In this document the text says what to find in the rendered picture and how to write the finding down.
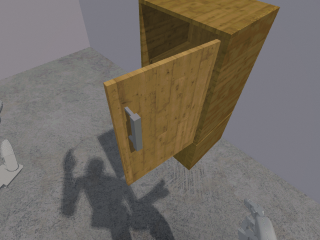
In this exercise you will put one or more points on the handle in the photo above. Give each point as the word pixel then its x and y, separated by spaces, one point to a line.
pixel 136 129

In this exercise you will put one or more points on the cupboard door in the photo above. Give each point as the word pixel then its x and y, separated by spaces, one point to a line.
pixel 168 95

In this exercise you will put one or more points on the left robot hand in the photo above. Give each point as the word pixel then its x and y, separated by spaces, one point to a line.
pixel 10 168

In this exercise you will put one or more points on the right robot hand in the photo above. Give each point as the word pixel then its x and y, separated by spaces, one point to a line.
pixel 262 228

